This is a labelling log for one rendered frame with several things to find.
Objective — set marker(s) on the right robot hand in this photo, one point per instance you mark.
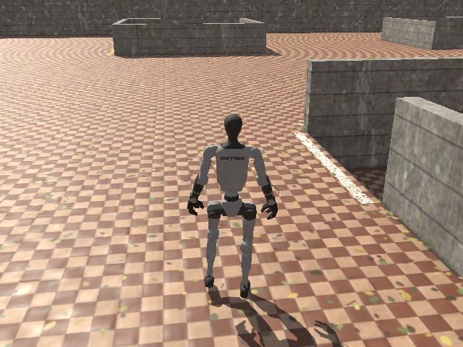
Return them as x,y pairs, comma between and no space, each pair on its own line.
272,208

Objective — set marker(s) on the robot left forearm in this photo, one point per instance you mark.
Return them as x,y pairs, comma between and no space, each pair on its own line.
196,190

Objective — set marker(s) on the robot left upper arm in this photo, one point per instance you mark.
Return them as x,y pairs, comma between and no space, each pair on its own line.
205,164

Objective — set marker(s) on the left robot hand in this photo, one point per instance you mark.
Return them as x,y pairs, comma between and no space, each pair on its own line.
190,206

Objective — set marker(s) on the humanoid robot head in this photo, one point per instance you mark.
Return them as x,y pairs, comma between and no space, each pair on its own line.
233,125

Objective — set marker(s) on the robot right upper arm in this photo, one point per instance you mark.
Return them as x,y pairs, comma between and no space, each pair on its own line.
259,165

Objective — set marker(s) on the robot right forearm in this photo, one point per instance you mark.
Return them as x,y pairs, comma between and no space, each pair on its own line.
268,192

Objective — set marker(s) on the right robot foot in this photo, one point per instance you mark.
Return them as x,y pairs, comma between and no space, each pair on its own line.
244,291

